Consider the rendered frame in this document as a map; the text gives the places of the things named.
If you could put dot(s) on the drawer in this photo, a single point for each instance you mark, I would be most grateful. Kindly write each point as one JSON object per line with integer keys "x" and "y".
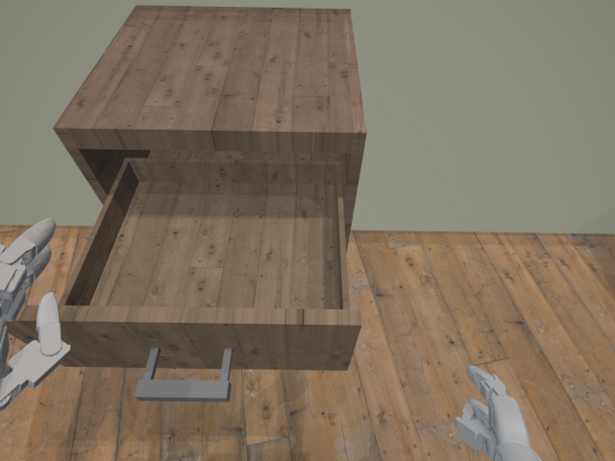
{"x": 197, "y": 255}

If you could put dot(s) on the robot right forearm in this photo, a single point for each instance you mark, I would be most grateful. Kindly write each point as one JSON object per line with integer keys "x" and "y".
{"x": 515, "y": 452}

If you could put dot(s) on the right robot hand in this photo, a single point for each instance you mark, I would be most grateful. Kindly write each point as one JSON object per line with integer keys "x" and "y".
{"x": 483, "y": 428}

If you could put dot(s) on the handle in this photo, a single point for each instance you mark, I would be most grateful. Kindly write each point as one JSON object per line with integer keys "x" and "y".
{"x": 151, "y": 389}

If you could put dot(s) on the left robot hand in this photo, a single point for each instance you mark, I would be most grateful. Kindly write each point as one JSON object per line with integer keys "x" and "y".
{"x": 20, "y": 265}

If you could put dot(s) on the cabinet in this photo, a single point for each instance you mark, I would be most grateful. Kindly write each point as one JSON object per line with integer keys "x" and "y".
{"x": 221, "y": 83}

